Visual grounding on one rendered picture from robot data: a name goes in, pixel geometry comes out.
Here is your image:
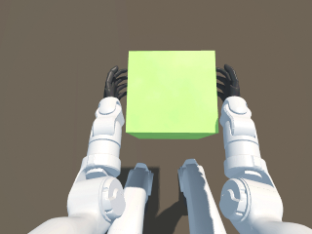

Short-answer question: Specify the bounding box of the robot left hand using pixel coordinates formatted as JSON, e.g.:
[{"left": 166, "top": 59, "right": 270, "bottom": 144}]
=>
[{"left": 103, "top": 65, "right": 128, "bottom": 100}]

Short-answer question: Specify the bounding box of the left robot upper arm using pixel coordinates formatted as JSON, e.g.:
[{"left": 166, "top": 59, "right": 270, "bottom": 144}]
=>
[{"left": 27, "top": 175, "right": 126, "bottom": 234}]

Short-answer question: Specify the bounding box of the left robot shin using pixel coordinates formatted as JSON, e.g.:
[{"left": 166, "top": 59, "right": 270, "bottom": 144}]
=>
[{"left": 128, "top": 163, "right": 149, "bottom": 204}]

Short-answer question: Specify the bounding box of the left robot thigh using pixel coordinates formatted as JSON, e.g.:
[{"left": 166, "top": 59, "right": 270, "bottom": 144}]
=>
[{"left": 107, "top": 167, "right": 154, "bottom": 234}]

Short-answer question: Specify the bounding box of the right robot upper arm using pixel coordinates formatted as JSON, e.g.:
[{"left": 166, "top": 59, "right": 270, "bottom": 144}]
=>
[{"left": 219, "top": 177, "right": 312, "bottom": 234}]

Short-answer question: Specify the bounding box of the left robot forearm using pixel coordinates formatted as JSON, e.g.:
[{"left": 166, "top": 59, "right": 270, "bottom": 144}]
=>
[{"left": 67, "top": 97, "right": 125, "bottom": 210}]

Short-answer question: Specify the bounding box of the robot right hand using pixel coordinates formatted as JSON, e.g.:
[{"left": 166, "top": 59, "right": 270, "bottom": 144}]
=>
[{"left": 215, "top": 64, "right": 241, "bottom": 103}]

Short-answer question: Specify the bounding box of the carton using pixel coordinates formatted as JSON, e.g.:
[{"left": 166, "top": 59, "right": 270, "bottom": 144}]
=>
[{"left": 126, "top": 51, "right": 219, "bottom": 139}]

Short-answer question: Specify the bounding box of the right robot forearm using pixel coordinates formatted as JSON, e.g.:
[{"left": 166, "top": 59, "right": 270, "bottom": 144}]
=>
[{"left": 219, "top": 96, "right": 284, "bottom": 210}]

